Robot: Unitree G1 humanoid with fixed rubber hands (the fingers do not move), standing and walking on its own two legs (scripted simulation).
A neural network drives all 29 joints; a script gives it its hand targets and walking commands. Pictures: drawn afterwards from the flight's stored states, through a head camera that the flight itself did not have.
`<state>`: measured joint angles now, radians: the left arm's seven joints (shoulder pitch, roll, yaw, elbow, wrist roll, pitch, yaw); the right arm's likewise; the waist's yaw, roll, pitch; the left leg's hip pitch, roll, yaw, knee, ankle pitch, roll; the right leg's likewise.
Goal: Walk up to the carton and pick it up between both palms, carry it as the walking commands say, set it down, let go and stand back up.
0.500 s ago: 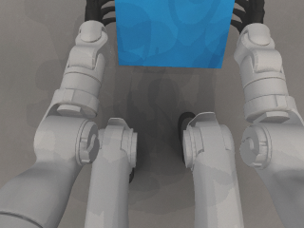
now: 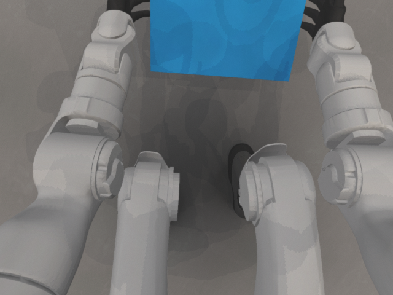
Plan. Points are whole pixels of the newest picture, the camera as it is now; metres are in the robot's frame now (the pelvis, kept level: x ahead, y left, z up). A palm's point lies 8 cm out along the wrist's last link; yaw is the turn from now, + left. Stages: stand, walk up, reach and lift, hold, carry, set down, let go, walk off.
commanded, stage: set down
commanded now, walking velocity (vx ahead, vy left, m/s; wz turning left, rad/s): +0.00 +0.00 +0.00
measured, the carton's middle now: (220, 25) +0.54 -0.07 -0.25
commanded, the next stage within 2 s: none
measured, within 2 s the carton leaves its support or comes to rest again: rests again in 1.18 s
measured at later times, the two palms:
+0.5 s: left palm (122, 11) +0.55 +0.09 -0.17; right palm (325, 21) +0.51 -0.23 -0.16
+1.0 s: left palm (123, 7) +0.56 +0.09 -0.17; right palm (324, 18) +0.52 -0.24 -0.17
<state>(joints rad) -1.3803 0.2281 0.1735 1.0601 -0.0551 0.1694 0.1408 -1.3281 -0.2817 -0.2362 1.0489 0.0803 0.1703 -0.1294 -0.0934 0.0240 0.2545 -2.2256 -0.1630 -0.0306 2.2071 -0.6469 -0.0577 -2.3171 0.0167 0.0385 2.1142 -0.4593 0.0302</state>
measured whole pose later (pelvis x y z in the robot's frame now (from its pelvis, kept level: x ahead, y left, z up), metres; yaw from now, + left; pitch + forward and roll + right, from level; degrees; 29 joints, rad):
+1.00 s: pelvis +0.02 +0.00 +0.00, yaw +0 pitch +41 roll +0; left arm -1.37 0.17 0.33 0.99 0.10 0.12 0.06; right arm -1.32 -0.28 -0.39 1.03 -0.01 0.12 -0.02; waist -0.09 0.02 0.25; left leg -2.24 -0.16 -0.03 2.22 -0.70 -0.04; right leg -2.33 0.01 0.04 2.13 -0.52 0.04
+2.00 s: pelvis +0.00 -0.01 -0.01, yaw +0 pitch +37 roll +0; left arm -1.38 0.38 0.02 1.04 -0.20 0.08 0.10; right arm -1.32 -0.38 -0.22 1.13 0.23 0.00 -0.06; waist -0.09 -0.01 0.36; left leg -2.23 -0.09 -0.02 2.24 -0.65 -0.03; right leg -2.32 -0.02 0.00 2.15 -0.48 0.00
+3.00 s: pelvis +0.05 -0.01 +0.22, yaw +0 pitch +47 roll +2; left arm -1.02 0.28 0.20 0.78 -0.05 0.18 0.02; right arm -0.94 -0.30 -0.31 0.75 0.09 0.16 0.03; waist -0.09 0.01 -0.09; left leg -1.72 -0.05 -0.01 1.38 -0.50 -0.01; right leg -1.80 0.01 0.03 1.34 -0.37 0.00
